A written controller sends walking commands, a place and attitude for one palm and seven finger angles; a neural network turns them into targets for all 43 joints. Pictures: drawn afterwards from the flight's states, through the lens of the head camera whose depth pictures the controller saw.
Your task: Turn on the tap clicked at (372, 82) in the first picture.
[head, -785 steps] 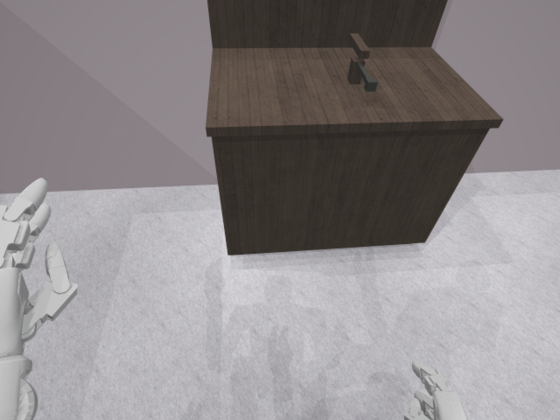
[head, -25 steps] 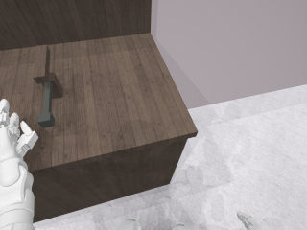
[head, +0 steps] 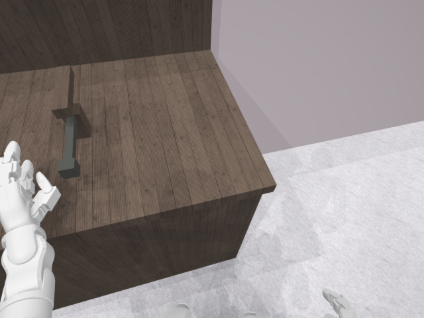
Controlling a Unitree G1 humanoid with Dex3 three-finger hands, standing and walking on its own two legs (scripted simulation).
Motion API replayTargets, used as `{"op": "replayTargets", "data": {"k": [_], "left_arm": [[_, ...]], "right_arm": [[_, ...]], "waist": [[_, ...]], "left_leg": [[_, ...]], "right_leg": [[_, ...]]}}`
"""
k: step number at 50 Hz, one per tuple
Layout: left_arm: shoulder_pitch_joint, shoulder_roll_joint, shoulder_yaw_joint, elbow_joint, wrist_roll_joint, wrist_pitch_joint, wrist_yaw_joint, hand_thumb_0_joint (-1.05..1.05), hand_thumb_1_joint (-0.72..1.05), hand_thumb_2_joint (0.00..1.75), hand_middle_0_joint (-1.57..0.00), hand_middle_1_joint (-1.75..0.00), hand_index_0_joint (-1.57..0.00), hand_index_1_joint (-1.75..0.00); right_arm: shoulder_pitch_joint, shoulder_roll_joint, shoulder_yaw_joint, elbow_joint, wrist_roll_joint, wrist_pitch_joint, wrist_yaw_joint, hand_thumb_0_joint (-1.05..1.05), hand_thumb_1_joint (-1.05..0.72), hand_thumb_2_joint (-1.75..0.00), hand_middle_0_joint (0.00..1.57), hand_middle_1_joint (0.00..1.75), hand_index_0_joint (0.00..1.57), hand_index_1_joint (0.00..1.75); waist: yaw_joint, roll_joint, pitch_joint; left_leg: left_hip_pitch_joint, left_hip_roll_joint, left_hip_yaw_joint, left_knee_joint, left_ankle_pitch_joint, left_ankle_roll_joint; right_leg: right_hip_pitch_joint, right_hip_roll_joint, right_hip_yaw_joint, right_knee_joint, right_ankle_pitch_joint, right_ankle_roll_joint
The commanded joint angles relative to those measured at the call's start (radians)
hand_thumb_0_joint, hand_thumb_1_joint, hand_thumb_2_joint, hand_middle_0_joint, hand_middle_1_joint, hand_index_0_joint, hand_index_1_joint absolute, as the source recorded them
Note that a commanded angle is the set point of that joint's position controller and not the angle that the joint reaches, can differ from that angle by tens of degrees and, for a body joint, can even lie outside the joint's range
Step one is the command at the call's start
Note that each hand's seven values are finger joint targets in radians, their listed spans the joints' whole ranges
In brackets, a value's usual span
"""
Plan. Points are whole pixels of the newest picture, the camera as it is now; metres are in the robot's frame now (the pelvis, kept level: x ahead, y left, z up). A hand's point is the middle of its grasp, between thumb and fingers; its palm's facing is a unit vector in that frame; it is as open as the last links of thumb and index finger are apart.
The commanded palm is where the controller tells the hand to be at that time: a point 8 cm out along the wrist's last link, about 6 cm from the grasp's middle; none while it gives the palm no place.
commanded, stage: push the lever round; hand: left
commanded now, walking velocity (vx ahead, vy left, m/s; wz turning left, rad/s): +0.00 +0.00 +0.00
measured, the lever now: (69, 168) +0.36 +0.29 +0.06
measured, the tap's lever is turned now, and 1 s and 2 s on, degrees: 0 12 36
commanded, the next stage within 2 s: none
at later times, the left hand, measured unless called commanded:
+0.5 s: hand (69, 188) +0.33 +0.28 +0.05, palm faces +0.53 -0.85 -0.09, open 7.8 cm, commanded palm +0.28 +0.31 +0.05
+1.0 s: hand (93, 185) +0.33 +0.24 +0.05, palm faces +0.59 -0.81 -0.08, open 7.6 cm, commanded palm +0.29 +0.26 +0.05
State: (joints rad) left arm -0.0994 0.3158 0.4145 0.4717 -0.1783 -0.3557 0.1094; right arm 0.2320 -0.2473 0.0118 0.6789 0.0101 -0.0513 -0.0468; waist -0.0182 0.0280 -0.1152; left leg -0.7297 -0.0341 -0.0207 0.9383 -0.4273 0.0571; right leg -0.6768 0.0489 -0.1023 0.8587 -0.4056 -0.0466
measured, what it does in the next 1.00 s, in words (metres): stands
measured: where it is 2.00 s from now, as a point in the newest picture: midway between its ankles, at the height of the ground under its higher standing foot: outside the picture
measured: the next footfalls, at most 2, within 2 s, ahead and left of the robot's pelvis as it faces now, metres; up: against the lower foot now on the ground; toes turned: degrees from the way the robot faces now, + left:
none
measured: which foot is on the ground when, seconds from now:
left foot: down 0.00-1.00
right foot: down 0.00-1.00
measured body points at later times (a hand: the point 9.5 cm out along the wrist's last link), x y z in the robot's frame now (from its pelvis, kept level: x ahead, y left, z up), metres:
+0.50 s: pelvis +0.00 -0.01 +0.00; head +0.06 +0.00 +0.45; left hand +0.29 +0.32 +0.06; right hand +0.13 -0.26 -0.11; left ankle +0.02 +0.08 -0.69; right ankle +0.01 -0.10 -0.69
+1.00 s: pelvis +0.00 -0.02 +0.00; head +0.05 -0.01 +0.45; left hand +0.30 +0.28 +0.06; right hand +0.14 -0.26 -0.11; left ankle +0.02 +0.08 -0.69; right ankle +0.01 -0.10 -0.69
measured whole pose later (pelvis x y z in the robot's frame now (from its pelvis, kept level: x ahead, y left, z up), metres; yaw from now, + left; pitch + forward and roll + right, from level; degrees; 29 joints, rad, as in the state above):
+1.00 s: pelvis +0.00 -0.02 +0.00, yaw +1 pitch +12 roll -2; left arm -0.15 0.20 0.27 0.46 -0.09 -0.34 0.35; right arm 0.20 -0.24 0.01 0.68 -0.01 -0.02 -0.03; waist -0.02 0.03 -0.12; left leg -0.72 -0.03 -0.03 0.94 -0.42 0.04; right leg -0.67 0.05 -0.11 0.87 -0.41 -0.07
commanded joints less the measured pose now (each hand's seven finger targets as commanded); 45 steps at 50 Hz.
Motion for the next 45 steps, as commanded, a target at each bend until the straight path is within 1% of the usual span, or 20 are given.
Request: {"op": "replayTargets", "data": {"k": [1,4,5,7,10,13,15,17,20,21,24,28,30,32,35,36,39,40,42,45], "left_arm": [[-0.244,0.231,0.047,-0.205,0.014,-0.066,0.012,0.0,0.9,0.9,-0.15,-0.15,-0.15,-0.15],[-0.245,0.242,0.054,-0.191,0.012,-0.057,0.013,0.0,0.9,0.9,-0.15,-0.15,-0.15,-0.15],[-0.246,0.268,0.077,-0.191,0.02,-0.058,0.021,0.0,0.9,0.9,-0.15,-0.15,-0.15,-0.15],[-0.261,0.229,0.041,-0.215,0.019,-0.063,0.021,0.0,0.9,0.9,-0.15,-0.15,-0.15,-0.15],[-0.225,0.269,0.085,-0.183,0.021,-0.06,0.027,0.0,0.9,0.9,-0.15,-0.15,-0.15,-0.15],[-0.222,0.22,0.045,-0.215,0.012,-0.064,0.022,0.0,0.9,0.9,-0.15,-0.15,-0.15,-0.15],[-0.204,0.25,0.076,-0.178,0.014,-0.056,0.026,0.0,0.9,0.9,-0.15,-0.15,-0.15,-0.15],[-0.224,0.198,0.026,-0.22,0.012,-0.065,0.023,0.0,0.9,0.9,-0.15,-0.15,-0.15,-0.15],[-0.187,0.221,0.052,-0.22,0.017,-0.068,0.036,0.0,0.9,0.9,-0.15,-0.15,-0.15,-0.15],[-0.215,0.186,0.01,-0.238,0.02,-0.07,0.037,0.0,0.9,0.9,-0.15,-0.15,-0.15,-0.15],[-0.251,0.171,-0.013,-0.25,0.026,-0.075,0.052,0.0,0.9,0.9,-0.15,-0.15,-0.15,-0.15],[-0.236,0.151,-0.034,-0.261,0.039,-0.076,0.075,0.0,0.9,0.9,-0.15,-0.15,-0.15,-0.15],[-0.198,0.178,-0.004,-0.252,0.048,-0.076,0.084,0.0,0.9,0.9,-0.15,-0.15,-0.15,-0.15],[-0.219,0.137,-0.04,-0.264,0.046,-0.076,0.089,0.0,0.9,0.9,-0.15,-0.15,-0.15,-0.15],[-0.237,0.126,-0.044,-0.265,0.054,-0.076,0.125,0.0,0.9,0.9,-0.15,-0.15,-0.15,-0.15],[-0.217,0.092,-0.07,-0.253,0.057,-0.071,0.136,0.0,0.9,0.9,-0.15,-0.15,-0.15,-0.15],[-0.283,0.091,-0.084,-0.252,0.068,-0.068,0.164,0.0,0.9,0.9,-0.15,-0.15,-0.15,-0.15],[-0.267,0.111,-0.062,-0.244,0.082,-0.066,0.178,0.0,0.9,0.9,-0.15,-0.15,-0.15,-0.15],[-0.294,0.062,-0.113,-0.251,0.094,-0.064,0.195,0.0,0.9,0.9,-0.15,-0.15,-0.15,-0.15],[-0.3,0.096,-0.083,-0.236,0.107,-0.055,0.226,0.0,0.9,0.9,-0.15,-0.15,-0.15,-0.15]], "right_arm": [[-0.011,-0.163,-0.06,-0.112,-0.002,-0.036,-0.021,0.0,-0.9,-0.9,0.2,0.3,0.2,0.3],[-0.016,-0.163,-0.058,-0.119,-0.002,-0.035,-0.022,0.0,-0.9,-0.9,0.2,0.3,0.2,0.3],[-0.017,-0.162,-0.057,-0.113,-0.002,-0.032,-0.023,0.0,-0.9,-0.9,0.2,0.3,0.2,0.3],[-0.019,-0.156,-0.056,-0.124,-0.003,-0.032,-0.019,0.0,-0.9,-0.9,0.2,0.3,0.2,0.3],[-0.013,-0.158,-0.056,-0.116,-0.004,-0.027,-0.018,0.0,-0.9,-0.9,0.2,0.3,0.2,0.3],[-0.016,-0.154,-0.058,-0.13,-0.004,-0.028,-0.013,0.0,-0.9,-0.9,0.2,0.3,0.2,0.3],[-0.011,-0.158,-0.057,-0.12,-0.001,-0.023,-0.015,0.0,-0.9,-0.9,0.2,0.3,0.2,0.3],[-0.014,-0.153,-0.059,-0.129,-0.002,-0.027,-0.011,0.0,-0.9,-0.9,0.2,0.3,0.2,0.3],[-0.012,-0.156,-0.062,-0.119,-0.003,-0.026,-0.01,0.0,-0.9,-0.9,0.2,0.3,0.2,0.3],[-0.016,-0.152,-0.06,-0.125,-0.001,-0.025,-0.008,0.0,-0.9,-0.9,0.2,0.3,0.2,0.3],[-0.023,-0.154,-0.061,-0.123,-0.003,-0.029,-0.009,0.0,-0.9,-0.9,0.2,0.3,0.2,0.3],[-0.024,-0.152,-0.062,-0.122,-0.008,-0.03,-0.007,0.0,-0.9,-0.9,0.2,0.3,0.2,0.3],[-0.022,-0.153,-0.062,-0.118,-0.008,-0.026,-0.007,0.0,-0.9,-0.9,0.2,0.3,0.2,0.3],[-0.03,-0.144,-0.06,-0.125,-0.006,-0.024,-0.004,0.0,-0.9,-0.9,0.2,0.3,0.2,0.3],[-0.039,-0.143,-0.059,-0.119,-0.008,-0.023,-0.005,0.0,-0.9,-0.9,0.2,0.3,0.2,0.3],[-0.039,-0.139,-0.058,-0.126,-0.01,-0.022,-0.002,0.0,-0.9,-0.9,0.2,0.3,0.2,0.3],[-0.048,-0.14,-0.055,-0.123,-0.012,-0.02,-0.002,0.0,-0.9,-0.9,0.2,0.3,0.2,0.3],[-0.048,-0.139,-0.057,-0.117,-0.012,-0.017,-0.003,0.0,-0.9,-0.9,0.2,0.3,0.2,0.3],[-0.049,-0.136,-0.056,-0.124,-0.015,-0.015,0.0,0.0,-0.9,-0.9,0.2,0.3,0.2,0.3],[-0.052,-0.137,-0.053,-0.116,-0.017,-0.007,-0.002,0.0,-0.9,-0.9,0.2,0.3,0.2,0.3]], "waist": [[-0.008,0.071,-0.247],[0.0,0.056,-0.256],[0.004,0.083,-0.254],[-0.001,0.073,-0.282],[0.01,0.079,-0.262],[0.004,0.077,-0.293],[0.005,0.059,-0.261],[0.0,0.059,-0.284],[0.006,0.07,-0.276],[-0.008,0.072,-0.272],[-0.013,0.067,-0.268],[-0.011,0.056,-0.285],[0.004,0.064,-0.281],[-0.003,0.056,-0.269],[-0.005,0.062,-0.251],[-0.004,0.041,-0.255],[-0.02,0.017,-0.254],[-0.008,0.05,-0.246],[-0.021,0.034,-0.257],[-0.012,0.049,-0.258]], "left_leg": [[0.196,0.036,-0.095,-0.15,0.267,-0.066],[0.172,0.03,-0.084,-0.148,0.249,-0.06],[0.176,0.03,-0.082,-0.144,0.252,-0.059],[0.188,0.03,-0.08,-0.144,0.266,-0.06],[0.161,0.029,-0.073,-0.136,0.274,-0.056],[0.174,0.027,-0.065,-0.132,0.288,-0.053],[0.149,0.029,-0.068,-0.13,0.283,-0.051],[0.172,0.03,-0.067,-0.133,0.293,-0.052],[0.172,0.031,-0.068,-0.128,0.303,-0.053],[0.178,0.031,-0.07,-0.132,0.29,-0.055],[0.181,0.031,-0.077,-0.137,0.264,-0.056],[0.193,0.03,-0.072,-0.136,0.27,-0.055],[0.185,0.028,-0.071,-0.136,0.284,-0.056],[0.183,0.028,-0.069,-0.14,0.271,-0.055],[0.179,0.028,-0.074,-0.142,0.244,-0.055],[0.178,0.026,-0.07,-0.142,0.239,-0.05],[0.16,0.024,-0.067,-0.136,0.211,-0.045],[0.161,0.025,-0.069,-0.138,0.205,-0.047],[0.18,0.027,-0.075,-0.139,0.209,-0.049],[0.164,0.022,-0.072,-0.136,0.204,-0.048]], "right_leg": [[0.084,-0.006,0.067,-0.091,0.163,0.01],[0.108,-0.007,0.072,-0.094,0.17,0.011],[0.108,-0.007,0.076,-0.096,0.173,0.009],[0.117,-0.007,0.075,-0.091,0.186,0.011],[0.131,-0.006,0.079,-0.091,0.204,0.009],[0.142,-0.008,0.082,-0.089,0.226,0.013],[0.142,-0.007,0.084,-0.092,0.229,0.012],[0.142,-0.008,0.081,-0.089,0.234,0.013],[0.139,-0.006,0.083,-0.09,0.236,0.012],[0.125,-0.008,0.08,-0.088,0.223,0.014],[0.114,-0.007,0.08,-0.092,0.198,0.012],[0.124,-0.009,0.08,-0.094,0.208,0.013],[0.14,-0.008,0.083,-0.093,0.219,0.01],[0.138,-0.01,0.082,-0.096,0.216,0.012],[0.126,-0.011,0.082,-0.101,0.191,0.011],[0.129,-0.011,0.081,-0.101,0.192,0.013],[0.126,-0.015,0.087,-0.105,0.184,0.016],[0.122,-0.014,0.089,-0.106,0.171,0.012],[0.11,-0.015,0.083,-0.103,0.169,0.013],[0.124,-0.017,0.091,-0.109,0.173,0.01]]}}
